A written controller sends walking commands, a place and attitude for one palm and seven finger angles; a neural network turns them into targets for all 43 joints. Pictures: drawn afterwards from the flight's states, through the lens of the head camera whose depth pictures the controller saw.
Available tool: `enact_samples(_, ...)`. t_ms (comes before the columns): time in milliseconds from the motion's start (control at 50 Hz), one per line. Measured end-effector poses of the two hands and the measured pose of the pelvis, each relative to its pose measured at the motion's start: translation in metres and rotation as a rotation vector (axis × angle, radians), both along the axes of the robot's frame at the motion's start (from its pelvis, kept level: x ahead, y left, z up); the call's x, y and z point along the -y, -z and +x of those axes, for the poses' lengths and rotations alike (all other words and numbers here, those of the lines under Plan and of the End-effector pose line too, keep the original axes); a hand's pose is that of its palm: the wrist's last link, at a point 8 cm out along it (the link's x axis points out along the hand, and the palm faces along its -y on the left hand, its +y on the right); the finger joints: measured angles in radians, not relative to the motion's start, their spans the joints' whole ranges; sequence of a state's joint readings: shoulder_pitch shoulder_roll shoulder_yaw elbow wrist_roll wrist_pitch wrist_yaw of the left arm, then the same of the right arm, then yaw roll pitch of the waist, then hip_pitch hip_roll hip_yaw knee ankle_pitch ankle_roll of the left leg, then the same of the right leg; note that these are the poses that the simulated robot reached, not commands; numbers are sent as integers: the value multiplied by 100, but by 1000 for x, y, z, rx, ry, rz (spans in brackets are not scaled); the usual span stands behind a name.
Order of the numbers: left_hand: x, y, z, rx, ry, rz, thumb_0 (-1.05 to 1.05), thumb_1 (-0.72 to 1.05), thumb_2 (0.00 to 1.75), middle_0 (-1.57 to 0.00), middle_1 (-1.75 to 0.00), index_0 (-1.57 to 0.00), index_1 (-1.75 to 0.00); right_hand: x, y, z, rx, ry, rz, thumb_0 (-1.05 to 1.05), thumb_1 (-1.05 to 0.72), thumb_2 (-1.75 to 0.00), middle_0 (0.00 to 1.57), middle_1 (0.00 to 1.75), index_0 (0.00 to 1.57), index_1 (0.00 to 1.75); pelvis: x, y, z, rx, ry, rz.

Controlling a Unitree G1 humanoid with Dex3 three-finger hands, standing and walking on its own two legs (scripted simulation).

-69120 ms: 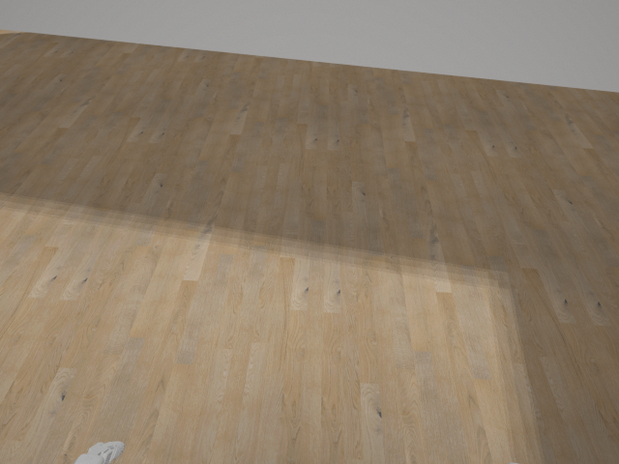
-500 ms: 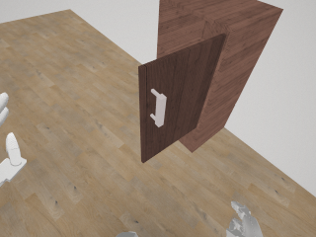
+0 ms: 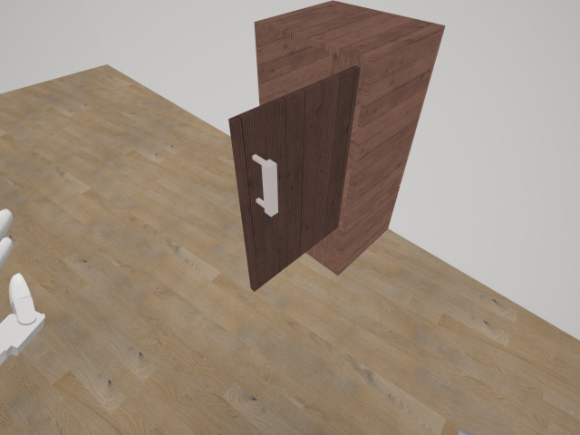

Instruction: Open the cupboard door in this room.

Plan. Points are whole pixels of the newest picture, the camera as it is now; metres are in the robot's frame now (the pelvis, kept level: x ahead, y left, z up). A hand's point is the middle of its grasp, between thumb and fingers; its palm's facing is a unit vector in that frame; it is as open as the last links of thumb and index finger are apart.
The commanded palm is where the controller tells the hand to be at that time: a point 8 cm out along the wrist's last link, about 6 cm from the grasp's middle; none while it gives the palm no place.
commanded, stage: stop stepping back and stand still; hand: left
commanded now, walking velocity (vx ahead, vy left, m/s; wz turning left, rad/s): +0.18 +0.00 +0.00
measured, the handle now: (264, 185) +0.66 +0.11 -0.04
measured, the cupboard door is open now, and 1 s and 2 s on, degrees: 88 88 88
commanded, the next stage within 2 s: let the arm hang, fingers relaxed in 0.22 s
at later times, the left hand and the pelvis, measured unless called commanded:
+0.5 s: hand out of the picture +0.15 +0.25 -0.09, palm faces +0.15 -0.92 -0.36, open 7.4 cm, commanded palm none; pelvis -0.01 +0.02 -0.02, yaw +4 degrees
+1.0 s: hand out of the picture -0.08 +0.23 -0.17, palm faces +0.08 -0.97 -0.22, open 7.3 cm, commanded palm none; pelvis -0.03 +0.05 +0.00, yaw +3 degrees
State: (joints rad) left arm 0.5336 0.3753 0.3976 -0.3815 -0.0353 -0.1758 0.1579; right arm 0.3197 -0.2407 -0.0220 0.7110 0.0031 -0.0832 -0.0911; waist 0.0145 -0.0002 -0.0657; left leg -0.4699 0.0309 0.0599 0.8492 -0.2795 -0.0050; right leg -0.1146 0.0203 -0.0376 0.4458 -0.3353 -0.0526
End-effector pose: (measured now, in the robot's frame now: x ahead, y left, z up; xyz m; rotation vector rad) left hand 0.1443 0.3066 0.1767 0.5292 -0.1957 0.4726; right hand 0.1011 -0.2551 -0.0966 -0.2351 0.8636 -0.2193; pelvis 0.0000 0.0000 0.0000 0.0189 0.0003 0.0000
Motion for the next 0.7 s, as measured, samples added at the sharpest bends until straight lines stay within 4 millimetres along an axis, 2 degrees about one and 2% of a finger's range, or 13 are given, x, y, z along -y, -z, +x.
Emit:
enact_samples(60, 0, 8, 6, 19, 6, -31, 1, 89, 90, -22, -30, -21, -31, 2, -1, -8, -3, 6, -26, 2, -90, -90, 20, 30, 20, 30, -3, 2, 0, 9, -18, 2)
enact_samples(100, 1, 8, 10, 42, 37, -25, 2, 89, 90, -22, -30, -21, -31, 1, -1, -6, 12, 5, -45, 2, -90, -90, 20, 30, 20, 30, -8, 7, 1, 10, -21, -13)
enact_samples(200, 2, -5, 16, 58, 101, 70, 2, 89, 90, -22, -30, -21, -31, -14, -7, 10, 87, 7, -15, 2, -90, -90, 20, 30, 20, 30, -10, 11, -5, 17, -3, 8)
enact_samples(280, 7, -18, 14, 43, 116, 144, 2, 89, 90, -22, -30, -21, -31, -30, -5, 25, 134, -35, 54, 2, -90, -90, 20, 30, 20, 30, -5, 11, -8, 18, -12, -9)
enact_samples(320, 9, -18, 11, 13, 109, 143, 1, 89, 90, -22, -30, -21, -31, -35, -2, 31, 133, -49, 86, 2, -90, -90, 20, 30, 20, 30, -4, 10, -6, 9, -14, -24)
enact_samples(340, 8, -9, 12, -29, 106, 147, 1, 89, 90, -22, -30, -21, -31, -37, 2, 34, 126, -68, 105, 1, -90, -90, 20, 30, 20, 30, -4, 10, -6, -2, -19, -26)
enact_samples(380, 0, 35, 19, -203, 78, 59, 1, 89, 90, -21, -30, -20, -30, -39, 17, 37, 69, -106, 133, 1, -90, -90, 20, 30, 20, 30, -7, 11, -6, -17, -30, -20)
enact_samples(440, -4, 135, 15, -540, -8, -188, 0, 90, 90, -20, -30, -20, -30, -43, 37, 36, -31, -133, 150, 1, -90, -90, 20, 30, 20, 30, -13, 14, -7, -15, -55, -12)
enact_samples(500, 17, 234, -19, -882, -54, -414, 0, 90, 90, -20, -30, -19, -30, -46, 45, 24, -124, -134, 131, 1, -91, -90, 20, 30, 20, 30, -17, 17, -8, 3, -72, -12)
enact_samples(540, 42, 283, -56, -1090, -59, -545, 1, 91, 90, -20, -30, -19, -30, -48, 42, 10, -186, -123, 110, 1, -91, -90, 20, 30, 20, 30, -18, 14, -9, 16, -67, -2)
enact_samples(580, 68, 314, -95, -1257, -66, -658, 1, 92, 90, -20, -30, -19, -30, -48, 39, -6, -243, -107, 89, 1, -91, -90, 20, 30, 20, 30, -19, 11, -10, 22, -62, -6)
enact_samples(640, 58, 325, -133, -1325, -170, -717, -3, 102, 90, -21, -30, -20, -30, -49, 36, -34, -349, -89, 61, 1, -91, -90, 20, 30, 20, 30, -19, 6, -13, 24, -67, -21)
enact_samples(700, 50, 326, -168, -1428, -202, -719, -3, 102, 90, -21, -30, -20, -30, -51, 37, -60, -433, -60, 55, 1, -91, -90, 20, 30, 20, 30, -23, 2, -16, 26, -65, -31)
